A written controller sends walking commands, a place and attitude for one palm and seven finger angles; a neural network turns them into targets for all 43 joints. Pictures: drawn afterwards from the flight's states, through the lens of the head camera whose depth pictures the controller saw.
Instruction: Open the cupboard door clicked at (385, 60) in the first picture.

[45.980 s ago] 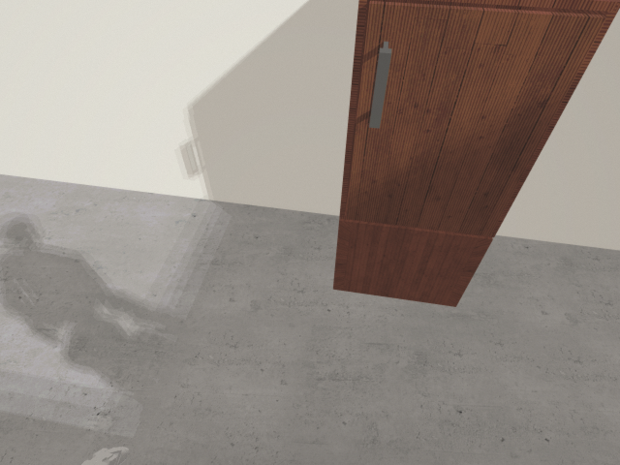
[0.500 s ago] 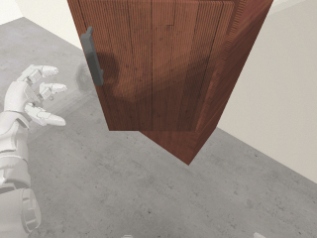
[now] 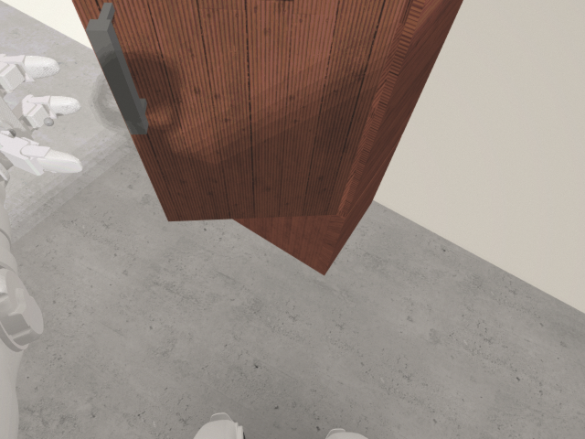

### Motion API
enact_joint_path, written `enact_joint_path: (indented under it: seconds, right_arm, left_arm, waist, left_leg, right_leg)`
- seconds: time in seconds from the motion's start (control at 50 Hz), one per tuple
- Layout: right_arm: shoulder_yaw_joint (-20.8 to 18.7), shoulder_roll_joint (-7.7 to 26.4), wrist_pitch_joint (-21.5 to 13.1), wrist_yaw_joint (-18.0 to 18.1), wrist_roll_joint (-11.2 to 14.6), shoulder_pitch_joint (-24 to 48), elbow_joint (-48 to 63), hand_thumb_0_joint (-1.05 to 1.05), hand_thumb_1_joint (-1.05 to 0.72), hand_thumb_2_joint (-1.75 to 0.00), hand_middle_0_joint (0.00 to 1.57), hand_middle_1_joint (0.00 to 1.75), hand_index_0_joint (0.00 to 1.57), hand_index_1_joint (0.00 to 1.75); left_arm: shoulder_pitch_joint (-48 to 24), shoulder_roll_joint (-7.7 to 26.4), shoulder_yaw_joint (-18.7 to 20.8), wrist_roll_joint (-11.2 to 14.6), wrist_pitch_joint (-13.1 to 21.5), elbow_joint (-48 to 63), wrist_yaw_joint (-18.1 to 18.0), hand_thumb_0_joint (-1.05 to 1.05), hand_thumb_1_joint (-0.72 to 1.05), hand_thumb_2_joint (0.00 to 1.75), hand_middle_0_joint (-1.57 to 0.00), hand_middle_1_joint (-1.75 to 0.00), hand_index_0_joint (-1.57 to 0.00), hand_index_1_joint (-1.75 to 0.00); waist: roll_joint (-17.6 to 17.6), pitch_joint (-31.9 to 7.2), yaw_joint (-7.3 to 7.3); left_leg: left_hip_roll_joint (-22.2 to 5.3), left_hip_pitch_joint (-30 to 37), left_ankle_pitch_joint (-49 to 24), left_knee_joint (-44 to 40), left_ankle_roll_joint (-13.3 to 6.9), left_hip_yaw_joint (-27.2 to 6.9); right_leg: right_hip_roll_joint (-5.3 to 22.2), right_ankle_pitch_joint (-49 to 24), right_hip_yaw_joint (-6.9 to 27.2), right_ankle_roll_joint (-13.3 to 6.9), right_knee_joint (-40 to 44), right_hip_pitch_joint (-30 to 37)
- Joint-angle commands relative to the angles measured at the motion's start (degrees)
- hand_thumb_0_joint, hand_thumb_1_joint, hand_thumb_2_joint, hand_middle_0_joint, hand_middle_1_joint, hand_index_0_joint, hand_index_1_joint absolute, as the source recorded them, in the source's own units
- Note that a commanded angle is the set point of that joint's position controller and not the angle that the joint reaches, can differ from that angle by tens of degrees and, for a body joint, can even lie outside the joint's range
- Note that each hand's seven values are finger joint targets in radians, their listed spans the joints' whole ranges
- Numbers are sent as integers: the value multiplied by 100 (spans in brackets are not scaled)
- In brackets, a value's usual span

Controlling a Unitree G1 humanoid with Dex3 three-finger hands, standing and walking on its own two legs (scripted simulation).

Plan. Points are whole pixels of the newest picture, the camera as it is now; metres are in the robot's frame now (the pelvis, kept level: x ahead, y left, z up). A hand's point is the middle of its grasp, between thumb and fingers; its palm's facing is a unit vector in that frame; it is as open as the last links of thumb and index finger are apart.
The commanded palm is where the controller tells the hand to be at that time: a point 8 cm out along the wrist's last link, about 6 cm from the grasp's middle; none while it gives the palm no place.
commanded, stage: move the hooked fingers beside the handle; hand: left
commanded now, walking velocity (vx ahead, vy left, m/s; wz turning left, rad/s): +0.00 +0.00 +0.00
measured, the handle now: (124, 74) +0.59 +0.21 +0.13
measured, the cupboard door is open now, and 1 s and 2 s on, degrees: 38 38 38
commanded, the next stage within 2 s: none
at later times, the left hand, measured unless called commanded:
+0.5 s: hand (67, 81) +0.56 +0.28 +0.14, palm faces +0.02 -1.00 +0.00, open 13.9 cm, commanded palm +0.54 +0.32 +0.13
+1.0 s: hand (56, 99) +0.52 +0.28 +0.14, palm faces +0.03 -1.00 +0.02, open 14.0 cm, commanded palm +0.52 +0.32 +0.13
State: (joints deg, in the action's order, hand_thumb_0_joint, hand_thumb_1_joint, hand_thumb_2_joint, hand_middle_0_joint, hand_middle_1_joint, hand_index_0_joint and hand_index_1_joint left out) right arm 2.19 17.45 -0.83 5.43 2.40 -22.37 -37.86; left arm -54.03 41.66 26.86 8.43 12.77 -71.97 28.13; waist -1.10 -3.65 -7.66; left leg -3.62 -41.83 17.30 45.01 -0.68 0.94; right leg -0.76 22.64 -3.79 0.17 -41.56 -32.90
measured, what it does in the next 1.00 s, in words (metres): stands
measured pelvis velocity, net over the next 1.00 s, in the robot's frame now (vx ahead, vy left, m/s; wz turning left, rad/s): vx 0.02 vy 0.01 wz -0.01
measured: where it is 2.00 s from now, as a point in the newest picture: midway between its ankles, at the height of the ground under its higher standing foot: outside the picture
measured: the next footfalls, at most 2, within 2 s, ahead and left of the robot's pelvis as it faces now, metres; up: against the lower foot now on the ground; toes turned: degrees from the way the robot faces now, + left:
none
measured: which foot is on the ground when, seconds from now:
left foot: down 0.00-1.00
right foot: down 0.00-1.00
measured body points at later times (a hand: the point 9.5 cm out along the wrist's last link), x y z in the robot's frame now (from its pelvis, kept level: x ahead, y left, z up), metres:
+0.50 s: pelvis +0.02 +0.01 -0.01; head +0.16 +0.04 +0.42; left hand +0.56 +0.33 +0.14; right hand -0.05 -0.25 -0.10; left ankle +0.04 +0.11 -0.71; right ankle -0.03 -0.12 -0.71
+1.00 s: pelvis +0.02 +0.01 -0.01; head +0.13 +0.03 +0.43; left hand +0.52 +0.34 +0.14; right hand +0.03 -0.28 -0.11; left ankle +0.04 +0.11 -0.71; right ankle -0.03 -0.12 -0.71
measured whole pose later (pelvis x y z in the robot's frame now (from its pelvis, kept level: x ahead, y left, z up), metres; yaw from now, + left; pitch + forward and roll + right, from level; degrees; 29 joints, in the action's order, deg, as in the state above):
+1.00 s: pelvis +0.02 +0.01 -0.01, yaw -1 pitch +18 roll -4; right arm 2.5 17.2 4.4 3.4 1.2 -22.3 -34.6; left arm -60.2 45.6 27.2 5.2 11.6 -75.5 26.5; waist -1.4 -5.3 -9.9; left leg -4.3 -47.2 20.3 49.1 -0.9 0.1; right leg -1.6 24.3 -4.1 0.6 -42.9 -36.9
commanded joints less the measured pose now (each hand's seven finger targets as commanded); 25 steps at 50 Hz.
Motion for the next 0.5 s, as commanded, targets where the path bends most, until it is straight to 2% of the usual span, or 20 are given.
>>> enact_joint_path:
  seconds: [0.0, 0.02, 0.04, 0.06, 0.08, 0.1, 0.12, 0.14, 0.16, 0.2, 0.26, 0.28, 0.3, 0.32, 0.36, 0.38, 0.4, 0.42, 0.44, 0.48]
  right_arm:
    - [-346, 1105, -79, 96, -45, -870, 331, 0, -90, -90, 20, 30, 20, 30]
    - [-351, 1116, -49, 87, -49, -892, 352, 0, -90, -90, 20, 30, 20, 30]
    - [-349, 1113, -20, 88, -55, -940, 344, 0, -90, -90, 20, 30, 20, 30]
    - [-360, 1123, -4, 85, -75, -991, 337, 0, -90, -90, 20, 30, 20, 30]
    - [-351, 1111, 14, 73, -87, -1032, 322, 0, -90, -90, 20, 30, 20, 30]
    - [-346, 1102, 21, 69, -107, -1084, 322, 0, -90, -90, 20, 30, 20, 30]
    - [-359, 1145, 52, 79, -110, -1142, 298, 0, -90, -90, 20, 30, 20, 30]
    - [-354, 1135, 84, 80, -99, -1163, 305, 0, -90, -90, 20, 30, 20, 30]
    - [-345, 1159, 107, 90, -117, -1213, 289, 0, -90, -90, 20, 30, 20, 30]
    - [-342, 1130, 135, 72, -146, -1316, 289, 0, -90, -90, 20, 30, 20, 30]
    - [-340, 1160, 219, 60, -179, -1442, 265, 0, -90, -90, 20, 30, 20, 30]
    - [-335, 1155, 246, 53, -185, -1461, 273, 0, -90, -90, 20, 30, 20, 30]
    - [-316, 1139, 261, 50, -214, -1529, 278, 0, -90, -90, 20, 30, 20, 30]
    - [-328, 1145, 285, 26, -209, -1537, 289, 0, -90, -90, 20, 30, 20, 30]
    - [-319, 1138, 342, 12, -222, -1584, 296, 0, -90, -90, 20, 30, 20, 30]
    - [-321, 1142, 367, 4, -236, -1610, 319, 0, -90, -90, 20, 30, 20, 30]
    - [-323, 1122, 373, -7, -252, -1635, 328, 0, -90, -90, 20, 30, 20, 30]
    - [-352, 1151, 396, -24, -271, -1679, 341, 0, -90, -90, 20, 30, 20, 30]
    - [-378, 1131, 416, -56, -277, -1688, 361, 0, -90, -90, 20, 30, 20, 30]
    - [-419, 1122, 460, -116, -286, -1693, 405, 0, -90, -90, 20, 30, 20, 30]
  left_arm:
    - [-2827, 2163, 354, 1, 338, 942, -65, 0, -50, 30, -30, -120, -30, -120]
    - [-2875, 2326, 413, -68, 349, 909, -75, 0, -50, 30, -30, -120, -30, -120]
    - [-2950, 2261, 322, -112, 351, 869, -78, 0, -50, 30, -30, -120, -30, -120]
    - [-3070, 2347, 360, -142, 385, 976, -90, 0, -50, 30, -30, -120, -30, -120]
    - [-3179, 2285, 262, -193, 397, 935, -90, 0, -50, 30, -30, -120, -30, -120]
    - [-3253, 2225, 241, -162, 425, 948, -88, 0, -50, 30, -30, -120, -30, -120]
    - [-3333, 2483, 380, -214, 432, 910, -96, 0, -50, 30, -30, -120, -30, -120]
    - [-3251, 2386, 304, -223, 377, 721, -80, 0, -50, 30, -30, -120, -30, -120]
    - [-3401, 2552, 383, -242, 368, 765, -79, 0, -50, 30, -30, -120, -30, -120]
    - [-3482, 2415, 288, -273, 338, 782, -71, 0, -50, 30, -30, -120, -30, -120]
    - [-3461, 2677, 441, -368, 241, 612, -107, 0, -50, 30, -30, -120, -30, -120]
    - [-3490, 2640, 366, -408, 205, 603, -108, 0, -50, 30, -30, -120, -30, -120]
    - [-3532, 2727, 456, -404, 232, 661, -129, 0, -50, 30, -30, -120, -30, -120]
    - [-3596, 2711, 411, -452, 209, 683, -143, 0, -50, 30, -30, -120, -30, -120]
    - [-3427, 2682, 395, -514, 139, 443, -174, 0, -50, 30, -30, -120, -30, -120]
    - [-3404, 2748, 435, -532, 136, 521, -182, 0, -50, 30, -30, -120, -30, -120]
    - [-3381, 2591, 376, -499, 155, 589, -180, 0, -50, 30, -30, -120, -30, -120]
    - [-3309, 2751, 532, -507, 182, 759, -189, 0, -50, 30, -30, -120, -30, -120]
    - [-3218, 2649, 502, -489, 195, 892, -177, 0, -50, 30, -30, -120, -30, -120]
    - [-2900, 2606, 635, -408, 199, 1068, -145, 0, -50, 30, -30, -120, -30, -120]
  waist:
    - [-504, -2082, -190]
    - [-679, -2240, -173]
    - [-688, -2241, -242]
    - [-877, -2369, -237]
    - [-1007, -2388, -277]
    - [-914, -2437, -315]
    - [-886, -2545, -326]
    - [-856, -2488, -370]
    - [-994, -2502, -357]
    - [-1174, -2661, -380]
    - [-1110, -2689, -394]
    - [-1206, -2654, -413]
    - [-1214, -2738, -371]
    - [-1333, -2843, -407]
    - [-1179, -2609, -441]
    - [-1209, -2608, -402]
    - [-1308, -2653, -415]
    - [-1330, -2909, -333]
    - [-1487, -3056, -296]
    - [-1438, -3219, -201]
  left_leg:
    - [207, 2105, -1336, -185, -213, -355]
    - [191, 2110, -1365, -157, -195, -340]
    - [165, 2169, -1402, -131, -184, -369]
    - [156, 2275, -1483, -92, -172, -378]
    - [146, 2340, -1526, -69, -156, -395]
    - [145, 2354, -1588, -31, -177, -402]
    - [104, 2370, -1623, -2, -168, -434]
    - [108, 2314, -1561, 7, -174, -415]
    - [94, 2304, -1594, 21, -159, -437]
    - [100, 2517, -1883, 71, -160, -445]
    - [54, 2473, -2073, 138, -151, -472]
    - [51, 2479, -2138, 150, -138, -467]
    - [67, 2520, -2327, 163, -143, -478]
    - [50, 2607, -2394, 197, -133, -464]
    - [38, 2451, -2364, 226, -133, -470]
    - [34, 2404, -2347, 213, -129, -467]
    - [31, 2578, -2561, 204, -120, -489]
    - [1, 2751, -2781, 222, -93, -525]
    - [-2, 2911, -3025, 248, -65, -518]
    - [-18, 3091, -3358, 270, -45, -510]
  right_leg:
    - [-223, -1592, 248, -20, 502, -318]
    - [-214, -1607, 273, -5, 485, -321]
    - [-228, -1591, 241, -9, 458, -432]
    - [-229, -1585, 242, -13, 445, -523]
    - [-239, -1553, 225, -19, 429, -612]
    - [-265, -1584, 207, -25, 407, -618]
    - [-267, -1593, 213, -6, 399, -637]
    - [-277, -1544, 210, 1, 420, -691]
    - [-266, -1538, 204, -11, 397, -716]
    - [-300, -1675, 172, -33, 357, -802]
    - [-311, -1809, 151, -15, 343, -827]
    - [-315, -1837, 143, -15, 336, -888]
    - [-331, -1943, 125, -33, 303, -803]
    - [-337, -1986, 134, -14, 305, -876]
    - [-354, -1951, 110, -13, 308, -962]
    - [-353, -1937, 101, -16, 293, -925]
    - [-374, -2013, 65, -41, 270, -975]
    - [-379, -2087, 52, -38, 241, -947]
    - [-391, -2203, 43, -46, 217, -922]
    - [-424, -2375, 16, -48, 216, -830]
